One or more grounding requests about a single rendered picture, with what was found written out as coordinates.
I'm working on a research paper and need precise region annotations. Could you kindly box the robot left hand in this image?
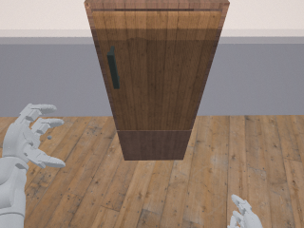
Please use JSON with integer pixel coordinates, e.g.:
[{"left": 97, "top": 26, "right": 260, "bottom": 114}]
[{"left": 2, "top": 104, "right": 66, "bottom": 169}]

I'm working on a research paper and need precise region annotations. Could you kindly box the cupboard door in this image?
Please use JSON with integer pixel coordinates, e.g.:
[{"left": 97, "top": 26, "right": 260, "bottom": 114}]
[{"left": 92, "top": 10, "right": 222, "bottom": 131}]

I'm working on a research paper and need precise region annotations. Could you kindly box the handle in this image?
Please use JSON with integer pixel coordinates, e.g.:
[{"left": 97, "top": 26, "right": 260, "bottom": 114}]
[{"left": 106, "top": 46, "right": 120, "bottom": 89}]

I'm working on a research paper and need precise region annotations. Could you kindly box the robot left forearm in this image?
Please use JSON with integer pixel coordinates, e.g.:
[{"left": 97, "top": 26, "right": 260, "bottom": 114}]
[{"left": 0, "top": 157, "right": 29, "bottom": 228}]

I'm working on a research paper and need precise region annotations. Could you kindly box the robot right hand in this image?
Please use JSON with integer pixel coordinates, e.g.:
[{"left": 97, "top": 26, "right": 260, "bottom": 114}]
[{"left": 227, "top": 194, "right": 263, "bottom": 228}]

